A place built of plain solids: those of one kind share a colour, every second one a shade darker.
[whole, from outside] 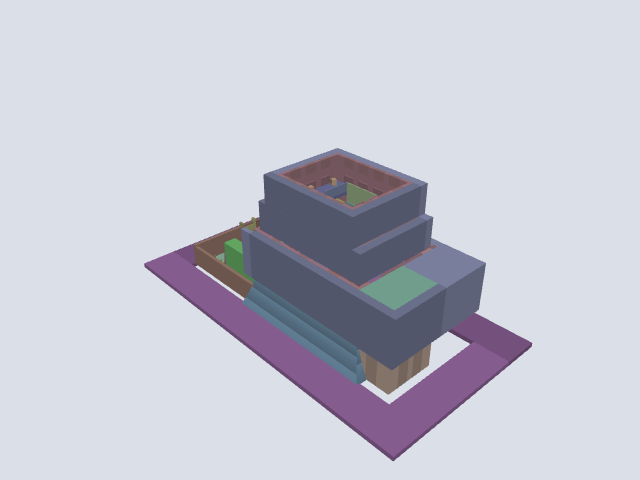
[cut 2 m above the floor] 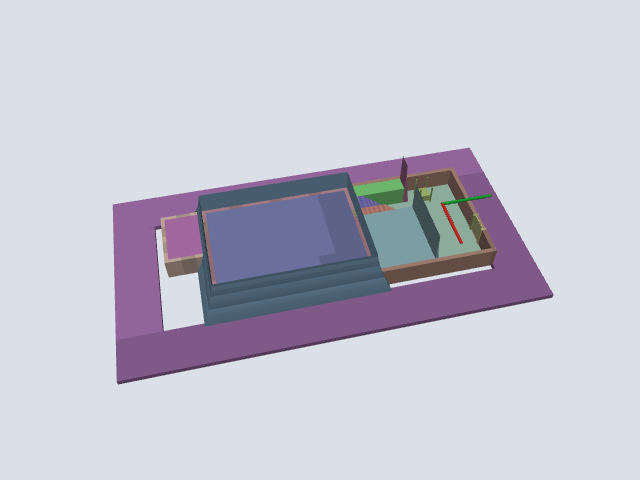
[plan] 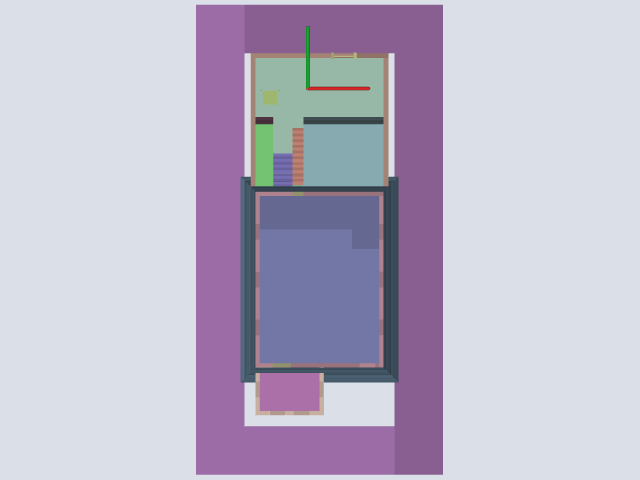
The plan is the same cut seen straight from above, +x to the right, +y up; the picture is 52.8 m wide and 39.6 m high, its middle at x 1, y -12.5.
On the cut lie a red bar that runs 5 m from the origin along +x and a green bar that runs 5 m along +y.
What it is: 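The timber main towers of Japanese castles, from general knowledge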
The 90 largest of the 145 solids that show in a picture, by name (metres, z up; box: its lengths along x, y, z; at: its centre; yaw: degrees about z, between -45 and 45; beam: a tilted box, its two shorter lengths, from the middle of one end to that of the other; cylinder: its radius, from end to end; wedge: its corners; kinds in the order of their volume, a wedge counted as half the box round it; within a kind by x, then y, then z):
{
 "floor_storey_1": {"box": [4.17, 1.63, 4.68], "at": [-1.88, -12.43, 1.79]},
 "floor_storey_2": {"box": [9.85, 9.42, 4.68], "at": [0.96, -17.95, 1.79]},
 "floor_storey_3": {"box": [9.85, 2.75, 4.68], "at": [0.96, -10.25, 1.79]},
 "floor_storey_4": {"box": [3.45, 1.63, 4.68], "at": [1.92, -12.43, 1.79]},
 "floor_storey_5": {"box": [4.11, 2.55, 0.33], "at": [2.49, -12.48, 12.3]},
 "floor_storey_6": {"box": [2.25, 1.63, 4.68], "at": [4.76, -12.43, 1.79]},
 "wall_fill_storey_1": {"box": [0.5, 1.3, 5.22], "at": [-4.97, -8.27, 6.41]},
 "wall_fill_storey_2": {"box": [0.9, 18.95, 5.22], "at": [-4.77, -18.39, 6.41]},
 "wall_fill_storey_3": {"box": [0.9, 13.62, 3.12], "at": [-3.43, -15.77, 10.58]},
 "wall_fill_storey_4": {"box": [0.9, 11.65, 3.11], "at": [-3.43, -15.77, 13.69]},
 "wall_fill_storey_5": {"box": [5.65, 0.9, 5.22], "at": [-1.5, -27.41, 6.41]},
 "wall_fill_storey_6": {"box": [7.88, 0.9, 3.12], "at": [0.96, -22.13, 10.58]},
 "wall_fill_storey_7": {"box": [7.88, 0.9, 3.11], "at": [0.96, -21.14, 13.69]},
 "wall_fill_storey_8": {"box": [7.88, 0.9, 3.11], "at": [0.96, -10.39, 13.69]},
 "wall_fill_storey_9": {"box": [5.83, 4.84, 5.22], "at": [4.23, -25.45, 6.41]},
 "wall_fill_storey_10": {"box": [0.9, 13.62, 3.12], "at": [5.35, -15.77, 10.58]},
 "wall_fill_storey_11": {"box": [0.9, 11.65, 3.11], "at": [5.35, -15.77, 13.69]},
 "wall_fill_storey_12": {"box": [0.9, 14.11, 5.22], "at": [6.7, -15.97, 6.41]},
 "ground_garden_1": {"box": [4.0, 38.77, 0.5], "at": [-7.22, -12.48, -0.27]},
 "ground_garden_2": {"box": [12.37, 4.0, 0.5], "at": [0.96, -29.86, -0.27]},
 "ground_garden_3": {"box": [12.37, 4.0, 0.5], "at": [0.96, 4.91, -0.27]},
 "ground_garden_4": {"box": [4.0, 38.77, 0.5], "at": [9.15, -12.48, -0.27]},
 "wall_court_mass_right_1": {"box": [6.61, 5.56, 5.18], "at": [2.94, -5.74, 2.49]},
 "wall_storey_1": {"box": [0.36, 2.67, 9.17], "at": [-4.14, -21.69, 4.43]},
 "wall_storey_2": {"box": [0.36, 1.3, 5.13], "at": [-4.14, -19.71, 2.42]},
 "wall_storey_3": {"box": [0.36, 2.64, 9.17], "at": [-4.14, -17.74, 4.43]},
 "wall_storey_4": {"box": [0.36, 1.3, 5.13], "at": [-4.14, -15.77, 2.42]},
 "wall_storey_5": {"box": [0.36, 2.64, 9.17], "at": [-4.14, -13.8, 4.43]},
 "wall_storey_6": {"box": [0.36, 1.3, 5.13], "at": [-4.14, -11.83, 2.42]},
 "wall_storey_7": {"box": [0.36, 2.67, 9.17], "at": [-4.14, -9.85, 4.43]},
 "wall_storey_8": {"box": [1.41, 0.36, 9.17], "at": [-3.62, -22.84, 4.43]},
 "wall_storey_9": {"box": [3.06, 0.36, 9.17], "at": [-2.79, -8.7, 4.43]},
 "wall_storey_10": {"box": [5.67, 0.36, 9.17], "at": [1.42, -22.84, 4.43]},
 "wall_storey_11": {"box": [6.61, 0.36, 9.17], "at": [2.94, -8.7, 4.43]},
 "wall_storey_12": {"box": [1.3, 0.36, 5.13], "at": [4.9, -22.84, 2.42]},
 "wall_storey_13": {"box": [0.36, 2.67, 9.17], "at": [6.07, -21.69, 4.43]},
 "wall_storey_14": {"box": [0.36, 1.3, 5.13], "at": [6.07, -19.71, 2.42]},
 "wall_storey_15": {"box": [0.36, 2.64, 9.17], "at": [6.07, -17.74, 4.43]},
 "wall_storey_16": {"box": [0.36, 1.3, 5.13], "at": [6.07, -15.77, 2.42]},
 "wall_storey_17": {"box": [0.36, 2.64, 9.17], "at": [6.07, -13.8, 4.43]},
 "wall_storey_18": {"box": [0.36, 1.3, 5.13], "at": [6.07, -11.83, 2.42]},
 "wall_storey_19": {"box": [0.36, 2.67, 9.17], "at": [6.07, -9.85, 4.43]},
 "floor_annex_1": {"box": [4.93, 3.58, 4.68], "at": [-1.5, -24.82, 1.79]},
 "base_stones_1": {"wedge": [[-5.56, -24.27, -0.25], [-5.56, -24.27, 0.0], [-5.56, -7.28, -0.25], [-5.56, -7.28, 0.0], [-5.24, -23.94, -0.25], [-5.24, -23.94, 0.75], [-5.24, -7.6, -0.25], [-5.24, -7.6, 0.75]]},
 "base_stones_2": {"wedge": [[-5.56, -24.27, -0.25], [-5.56, -24.27, 0.0], [-5.24, -23.94, -0.25], [-5.24, -23.94, 0.75], [7.16, -23.94, -0.25], [7.16, -23.94, 0.75], [7.49, -24.27, -0.25], [7.49, -24.27, 0.0]]},
 "base_stones_3": {"wedge": [[-5.56, -7.28, -0.25], [-5.56, -7.28, 0.0], [-5.24, -7.6, -0.25], [-5.24, -7.6, 0.75], [7.16, -7.6, -0.25], [7.16, -7.6, 0.75], [7.49, -7.28, -0.25], [7.49, -7.28, 0.0]]},
 "base_stones_4": {"wedge": [[-5.24, -23.94, -0.25], [-5.24, -23.94, 0.75], [-5.24, -7.6, -0.25], [-5.24, -7.6, 0.75], [-4.96, -23.66, -0.25], [-4.96, -23.66, 1.46], [-4.96, -7.88, -0.25], [-4.96, -7.88, 1.46]]},
 "base_stones_5": {"wedge": [[-5.24, -23.94, -0.25], [-5.24, -23.94, 0.75], [-4.96, -23.66, -0.25], [-4.96, -23.66, 1.46], [6.88, -23.66, -0.25], [6.88, -23.66, 1.46], [7.16, -23.94, -0.25], [7.16, -23.94, 0.75]]},
 "base_stones_6": {"wedge": [[-4.96, -23.66, -0.25], [-4.96, -23.66, 1.46], [-4.96, -7.88, -0.25], [-4.96, -7.88, 1.46], [-4.73, -23.43, -0.25], [-4.73, -23.43, 2.13], [-4.73, -8.11, -0.25], [-4.73, -8.11, 2.13]]},
 "base_stones_7": {"wedge": [[-4.96, -23.66, -0.25], [-4.96, -23.66, 1.46], [-4.73, -23.43, -0.25], [-4.73, -23.43, 2.13], [6.65, -23.43, -0.25], [6.65, -23.43, 2.13], [6.88, -23.66, -0.25], [6.88, -23.66, 1.46]]},
 "base_stones_8": {"wedge": [[-4.96, -7.88, -0.25], [-4.96, -7.88, 1.46], [-4.73, -8.11, -0.25], [-4.73, -8.11, 2.13], [6.65, -8.11, -0.25], [6.65, -8.11, 2.13], [6.88, -7.88, -0.25], [6.88, -7.88, 1.46]]},
 "base_stones_9": {"wedge": [[-4.73, -23.43, -0.25], [-4.73, -23.43, 2.13], [-4.73, -8.11, -0.25], [-4.73, -8.11, 2.13], [-4.55, -23.25, -0.25], [-4.55, -23.25, 2.76], [-4.55, -8.29, -0.25], [-4.55, -8.29, 2.76]]},
 "base_stones_10": {"wedge": [[-4.73, -23.43, -0.25], [-4.73, -23.43, 2.13], [-4.55, -23.25, -0.25], [-4.55, -23.25, 2.76], [6.47, -23.25, -0.25], [6.47, -23.25, 2.76], [6.65, -23.43, -0.25], [6.65, -23.43, 2.13]]},
 "base_stones_11": {"wedge": [[-4.73, -8.11, -0.25], [-4.73, -8.11, 2.13], [-4.55, -8.29, -0.25], [-4.55, -8.29, 2.76], [6.47, -8.29, -0.25], [6.47, -8.29, 2.76], [6.65, -8.11, -0.25], [6.65, -8.11, 2.13]]},
 "base_stones_12": {"wedge": [[-4.55, -23.25, -0.25], [-4.55, -23.25, 2.76], [-4.55, -8.29, -0.25], [-4.55, -8.29, 2.76], [-4.43, -23.13, -0.25], [-4.43, -23.13, 3.32], [-4.43, -8.41, -0.25], [-4.43, -8.41, 3.32]]},
 "base_stones_13": {"wedge": [[-4.55, -23.25, -0.25], [-4.55, -23.25, 2.76], [-4.43, -23.13, -0.25], [-4.43, -23.13, 3.32], [6.35, -23.13, -0.25], [6.35, -23.13, 3.32], [6.47, -23.25, -0.25], [6.47, -23.25, 2.76]]},
 "base_stones_14": {"wedge": [[-4.55, -8.29, -0.25], [-4.55, -8.29, 2.76], [-4.43, -8.41, -0.25], [-4.43, -8.41, 3.32], [6.35, -8.41, -0.25], [6.35, -8.41, 3.32], [6.47, -8.29, -0.25], [6.47, -8.29, 2.76]]},
 "base_stones_15": {"wedge": [[-4.43, -23.13, -0.25], [-4.43, -23.13, 3.32], [-4.43, -8.41, -0.25], [-4.43, -8.41, 3.32], [-4.35, -23.05, -0.25], [-4.35, -23.05, 3.8], [-4.35, -8.49, -0.25], [-4.35, -8.49, 3.8]]},
 "base_stones_16": {"wedge": [[-4.43, -23.13, -0.25], [-4.43, -23.13, 3.32], [-4.35, -23.05, -0.25], [-4.35, -23.05, 3.8], [6.27, -23.05, -0.25], [6.27, -23.05, 3.8], [6.35, -23.13, -0.25], [6.35, -23.13, 3.32]]},
 "base_stones_17": {"wedge": [[-4.43, -8.41, -0.25], [-4.43, -8.41, 3.32], [-4.35, -8.49, -0.25], [-4.35, -8.49, 3.8], [6.27, -8.49, -0.25], [6.27, -8.49, 3.8], [6.35, -8.41, -0.25], [6.35, -8.41, 3.32]]},
 "base_stones_18": {"wedge": [[6.27, -23.05, -0.25], [6.27, -23.05, 3.8], [6.27, -8.49, -0.25], [6.27, -8.49, 3.8], [6.35, -23.13, -0.25], [6.35, -23.13, 3.32], [6.35, -8.41, -0.25], [6.35, -8.41, 3.32]]},
 "base_stones_19": {"wedge": [[6.35, -23.13, -0.25], [6.35, -23.13, 3.32], [6.35, -8.41, -0.25], [6.35, -8.41, 3.32], [6.47, -23.25, -0.25], [6.47, -23.25, 2.76], [6.47, -8.29, -0.25], [6.47, -8.29, 2.76]]},
 "base_stones_20": {"wedge": [[6.47, -23.25, -0.25], [6.47, -23.25, 2.76], [6.47, -8.29, -0.25], [6.47, -8.29, 2.76], [6.65, -23.43, -0.25], [6.65, -23.43, 2.13], [6.65, -8.11, -0.25], [6.65, -8.11, 2.13]]},
 "base_stones_21": {"wedge": [[6.65, -23.43, -0.25], [6.65, -23.43, 2.13], [6.65, -8.11, -0.25], [6.65, -8.11, 2.13], [6.88, -23.66, -0.25], [6.88, -23.66, 1.46], [6.88, -7.88, -0.25], [6.88, -7.88, 1.46]]},
 "base_stones_22": {"wedge": [[6.88, -23.66, -0.25], [6.88, -23.66, 1.46], [6.88, -7.88, -0.25], [6.88, -7.88, 1.46], [7.16, -23.94, -0.25], [7.16, -23.94, 0.75], [7.16, -7.6, -0.25], [7.16, -7.6, 0.75]]},
 "base_stones_23": {"wedge": [[7.16, -23.94, -0.25], [7.16, -23.94, 0.75], [7.16, -7.6, -0.25], [7.16, -7.6, 0.75], [7.49, -24.27, -0.25], [7.49, -24.27, 0.0], [7.49, -7.28, -0.25], [7.49, -7.28, 0.0]]},
 "floor_court_1": {"box": [10.57, 11.02, 0.55], "at": [0.96, -3.0, -0.28]},
 "wall_fill_over_annex_1": {"box": [5.65, 3.98, 2.06], "at": [-1.5, -24.98, 7.99]},
 "wall_court_mass_left_1": {"box": [1.46, 5.56, 5.18], "at": [-3.59, -5.74, 2.49]},
 "wall_court_1": {"box": [0.4, 11.42, 2.45], "at": [-4.52, -2.81, 1.07]},
 "wall_court_2": {"box": [6.64, 0.4, 2.65], "at": [-1.4, 2.71, 1.17]},
 "wall_court_3": {"box": [2.61, 0.4, 2.65], "at": [5.34, 2.71, 1.17]},
 "wall_court_4": {"box": [0.4, 11.42, 2.45], "at": [6.45, -2.81, 1.07]},
 "wall_annex_1": {"box": [0.36, 1.5, 7.11], "at": [-4.14, -26.21, 3.41]},
 "wall_annex_2": {"box": [0.36, 1.3, 5.13], "at": [-4.14, -24.82, 2.42]},
 "wall_annex_3": {"box": [0.36, 1.18, 7.11], "at": [-4.14, -23.57, 3.41]},
 "wall_annex_4": {"box": [1.19, 0.36, 7.11], "at": [-3.73, -26.79, 3.41]},
 "wall_annex_5": {"box": [1.3, 0.36, 5.13], "at": [-2.49, -26.79, 2.42]},
 "wall_annex_6": {"box": [0.67, 0.36, 7.11], "at": [-1.5, -26.79, 3.41]},
 "wall_annex_7": {"box": [1.3, 0.36, 5.13], "at": [-0.52, -26.79, 2.42]},
 "wall_annex_8": {"box": [1.19, 0.36, 7.11], "at": [0.73, -26.79, 3.41]},
 "wall_annex_9": {"box": [0.36, 1.5, 7.11], "at": [1.14, -26.21, 3.41]},
 "wall_annex_10": {"box": [0.36, 1.3, 5.13], "at": [1.14, -24.82, 2.42]},
 "wall_annex_11": {"box": [0.36, 1.18, 7.11], "at": [1.14, -23.57, 3.41]},
 "base_stones_mass_right_1": {"wedge": [[-0.36, -2.92, -0.25], [-0.36, -2.92, 4.33], [-0.36, -2.8, -0.25], [-0.36, -2.8, 3.13], [6.25, -2.92, -0.25], [6.25, -2.92, 4.33], [6.25, -2.8, -0.25], [6.25, -2.8, 3.13]]},
 "base_stones_mass_right_2": {"wedge": [[-0.36, -2.8, -0.25], [-0.36, -2.8, 3.13], [-0.36, -2.61, -0.25], [-0.36, -2.61, 1.66], [6.25, -2.8, -0.25], [6.25, -2.8, 3.13], [6.25, -2.61, -0.25], [6.25, -2.61, 1.66]]},
 "base_stones_mass_right_3": {"wedge": [[-0.36, -2.61, -0.25], [-0.36, -2.61, 1.66], [-0.36, -2.35, -0.25], [-0.36, -2.35, 0.0], [6.25, -2.61, -0.25], [6.25, -2.61, 1.66], [6.25, -2.35, -0.25], [6.25, -2.35, 0.0]]},
 "terrace_left_1": {"box": [1.6, 0.6, 2.83], "at": [-2.06, -8.21, 1.17]},
 "floor_sill_storey_1": {"box": [1.5, 0.36, 4.68], "at": [-2.16, -22.84, 1.79]},
 "wall_beside_right_1": {"box": [0.12, 3.93, 4.07], "at": [3.43, -15.72, 11.38]}
}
